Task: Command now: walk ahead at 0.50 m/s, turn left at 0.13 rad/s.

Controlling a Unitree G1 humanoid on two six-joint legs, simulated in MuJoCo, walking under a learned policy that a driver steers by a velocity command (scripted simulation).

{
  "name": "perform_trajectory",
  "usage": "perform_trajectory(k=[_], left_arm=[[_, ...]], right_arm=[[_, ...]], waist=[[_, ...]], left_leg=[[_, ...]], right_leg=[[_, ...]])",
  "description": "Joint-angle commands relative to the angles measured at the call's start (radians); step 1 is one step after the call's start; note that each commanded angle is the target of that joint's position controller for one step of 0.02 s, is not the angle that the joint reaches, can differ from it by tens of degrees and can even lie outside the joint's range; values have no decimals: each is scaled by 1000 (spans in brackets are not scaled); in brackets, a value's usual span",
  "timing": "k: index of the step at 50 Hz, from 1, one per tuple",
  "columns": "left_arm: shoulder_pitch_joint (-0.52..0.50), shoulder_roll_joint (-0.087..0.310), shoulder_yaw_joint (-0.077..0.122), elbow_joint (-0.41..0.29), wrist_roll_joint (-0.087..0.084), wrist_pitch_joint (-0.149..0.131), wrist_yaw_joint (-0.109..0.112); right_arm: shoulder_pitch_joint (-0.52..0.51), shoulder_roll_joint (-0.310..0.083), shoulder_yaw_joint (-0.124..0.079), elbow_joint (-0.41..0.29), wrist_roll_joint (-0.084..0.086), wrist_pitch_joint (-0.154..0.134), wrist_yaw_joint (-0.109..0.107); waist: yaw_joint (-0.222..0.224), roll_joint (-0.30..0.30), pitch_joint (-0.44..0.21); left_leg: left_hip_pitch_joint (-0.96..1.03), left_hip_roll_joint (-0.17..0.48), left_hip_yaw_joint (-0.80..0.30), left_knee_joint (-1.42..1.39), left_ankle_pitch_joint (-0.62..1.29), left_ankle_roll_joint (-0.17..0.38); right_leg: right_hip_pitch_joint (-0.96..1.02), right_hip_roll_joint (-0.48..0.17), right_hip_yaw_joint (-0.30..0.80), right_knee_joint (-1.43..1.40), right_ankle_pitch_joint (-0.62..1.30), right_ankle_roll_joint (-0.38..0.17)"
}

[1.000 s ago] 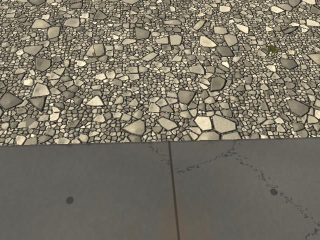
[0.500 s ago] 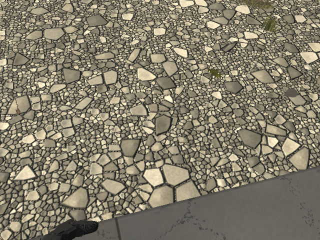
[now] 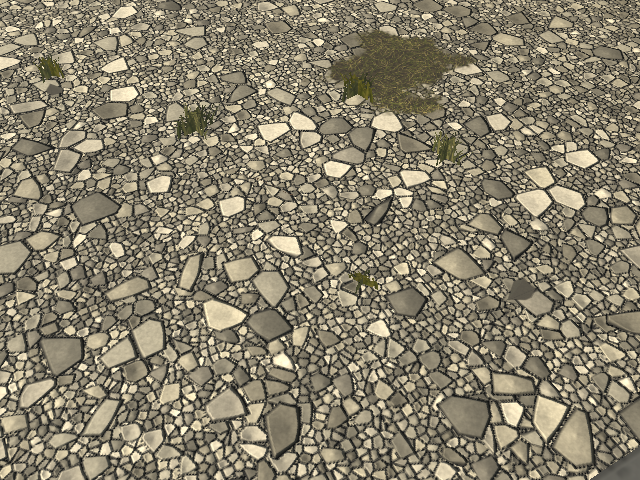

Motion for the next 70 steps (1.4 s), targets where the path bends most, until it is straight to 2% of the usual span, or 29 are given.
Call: perform_trajectory(k=[1, 3, 7, 9, 11, 14, 18, 21, 24, 26, 27, 28, 29, 30, 32, 33, 35, 40, 48, 50, 52, 53, 54, 55, 56, 59, 61, 63, 70], left_arm=[[-142, 119, 11, -145, -8, -51, 0], [-165, 96, 12, -178, 19, -61, -6], [-188, 62, 0, -203, 24, -55, 5], [-274, 7, -19, -227, 28, -58, 0], [-286, 23, -9, -213, 31, -68, -12], [-369, 77, 20, -223, 29, -91, -31], [-606, 52, 14, -290, 27, -125, -67], [-498, 28, 19, -244, 20, -114, -82], [-365, 64, 47, -198, 4, -102, -42], [-32, 96, 76, -108, 1, -95, -23], [137, 119, 68, -66, 23, -95, -29], [136, 171, 75, -58, 28, -80, -31], [148, 247, 106, -17, -4, -52, -42], [87, 169, 94, -18, 21, -46, -37], [-172, 81, 49, -64, 46, -69, -29], [-188, 52, 48, -42, 38, -81, -21], [-170, 60, 51, 1, 27, -86, -9], [-36, 75, 59, 57, 28, -71, 18], [123, 123, 58, 144, -6, -23, 23], [112, 148, 60, 149, -10, -9, 22], [78, 165, 55, 151, -15, -7, 22], [53, 131, 39, 114, 7, -23, 18], [184, -4, -6, 108, 13, -49, 1], [116, 125, 34, 133, -21, -64, -5], [11, 138, 46, 84, -40, -61, 1], [-13, 76, 50, 89, -10, -15, 18], [11, 21, 42, 93, -11, 14, 20], [-23, 31, 51, 75, -5, 25, 26], [-245, 14, 38, -3, 3, 17, -13]], right_arm=[[158, -67, -19, -29, 2, -1, -14], [134, -44, -5, -27, -15, 5, -18], [189, -75, -17, 7, 14, 18, -39], [199, -109, -29, 19, 12, 35, -47], [214, -139, -39, 24, 7, 39, -45], [289, -77, -27, 53, 21, 41, -53], [375, -62, -33, 104, 27, 64, -79], [304, -80, -47, 86, 27, 81, -88], [291, -74, -59, 84, 40, 83, -93], [266, -53, -54, 88, 17, 85, -75], [354, 55, -21, 102, 8, 76, -58], [569, 87, -5, 98, 31, 63, -58], [594, 24, -1, 76, 63, 55, -64], [444, -25, -14, 69, 72, 61, -83], [222, -109, -45, 7, 34, 83, -96], [194, -91, -51, 13, 5, 92, -91], [187, -45, -54, -4, -1, 89, -76], [52, 29, -28, -51, 1, 74, -45], [-262, 36, -7, -175, 7, 53, 9], [-252, 14, -15, -191, 6, 44, 12], [7, -82, -59, -123, -2, 35, 0], [223, -182, -89, -82, -25, 41, -21], [249, -241, -92, -68, -24, 43, -25], [304, -142, -74, -54, -27, 51, -30], [212, -113, -59, -45, -22, 51, -34], [16, -15, -36, -40, -21, 31, -22], [-9, -19, -43, -18, -24, 12, -15], [-2, -36, -51, 11, -33, 0, -22], [75, -99, -69, 91, -17, 10, -55]], waist=[[-86, 88, 10], [-30, 39, 58], [-15, 77, 65], [-37, 82, 63], [-56, 102, 21], [-98, 91, 24], [-184, 99, 142], [-138, 104, 88], [-79, 79, 76], [82, 25, -62], [98, -129, -198], [-14, -439, -271], [-22, -482, -339], [1, -186, -208], [-55, -1, 47], [-61, -9, 77], [-80, -91, 89], [-17, -24, 45], [64, -7, 133], [28, -45, 104], [-119, -70, -51], [-199, 11, -225], [-124, 253, -405], [-191, 147, -400], [-154, 155, -204], [-25, 120, -11], [10, 107, 20], [20, 91, 45], [-44, 76, 102]], left_leg=[[451, 366, -648, -330, -158, 263], [320, 274, -508, -371, 10, 240], [294, 207, -388, -380, 199, 223], [227, 183, -342, -358, 256, 201], [178, 187, -331, -303, 277, 184], [352, 208, -429, -182, 176, 170], [454, 181, -510, -107, -22, 154], [181, 130, -472, -24, -124, 94], [257, 83, -462, 191, -82, 45], [59, 16, -374, 600, -138, -23], [-274, -48, -350, 961, -610, -48], [-439, -32, -334, 1197, -589, -81], [-534, 32, -266, 1286, -472, -96], [-560, 78, -211, 1267, -281, -91], [-448, 162, -200, 1083, -70, -83], [-389, 189, -248, 977, -48, -70], [-303, 194, -227, 763, 29, -74], [-349, 162, -209, 397, 196, -71], [-320, 110, -45, 81, 175, -24], [-201, 70, -3, 17, 58, 1], [232, 37, 4, -72, 153, 58], [628, 250, -217, -5, 296, 134], [920, 532, -675, -82, 253, 298], [875, 496, -693, -145, 154, 280], [720, 453, -501, -179, 193, 221], [299, 336, -253, -338, 166, 140], [194, 342, -180, -409, 177, 143], [180, 343, -104, -434, 223, 141], [283, 333, 85, -438, 228, 83]], right_leg=[[-582, -93, -21, 406, 110, 3], [-513, -140, -37, 276, 182, 18], [-482, -164, -82, -37, 194, 75], [-404, -144, -107, -215, 298, 94], [-296, -127, -90, -258, 512, 94], [-464, -139, -18, -307, 619, 47], [-629, -139, 2, -545, 627, 28], [-196, -100, -4, -583, 811, 53], [-69, -156, 23, -735, 821, 65], [346, -215, -5, -641, 800, 83], [714, -322, 68, -343, 994, 86], [770, -441, 321, -369, 1169, 35], [745, -568, 586, -542, 597, -129], [548, -559, 638, -731, 111, -160], [99, -504, 454, -800, 233, -174], [5, -440, 330, -770, 316, -136], [-79, -315, 87, -808, 407, -72], [106, -344, -30, -833, 687, -112], [274, -356, -115, -813, 714, -88], [292, -356, -107, -727, 944, -87], [182, -291, -142, -449, 1110, -51], [-97, -233, -168, -131, 782, -12], [-438, -80, -112, 204, -129, 33], [-517, -101, 14, 291, -142, 33], [-585, -146, -38, 277, -47, 41], [-416, -231, -58, 137, 132, 61], [-369, -231, -56, 116, 185, 72], [-407, -229, -32, 68, 267, 75], [-426, -208, -100, -279, 542, 56]])
Keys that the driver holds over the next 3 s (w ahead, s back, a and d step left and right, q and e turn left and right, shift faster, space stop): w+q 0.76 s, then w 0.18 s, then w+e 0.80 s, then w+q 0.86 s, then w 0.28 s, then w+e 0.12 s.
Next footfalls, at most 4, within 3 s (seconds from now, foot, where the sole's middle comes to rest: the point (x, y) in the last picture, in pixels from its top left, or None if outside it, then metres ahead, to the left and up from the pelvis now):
0.52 right None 0.51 -0.12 -0.87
1.06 left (240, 435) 0.67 0.23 -0.87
1.58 right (311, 313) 1.02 0.07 -0.87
2.12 left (232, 236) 1.31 0.32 -0.87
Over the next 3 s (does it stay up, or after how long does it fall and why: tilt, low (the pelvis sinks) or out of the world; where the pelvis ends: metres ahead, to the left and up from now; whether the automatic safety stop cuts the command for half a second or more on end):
stays up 1.60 0.35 -0.09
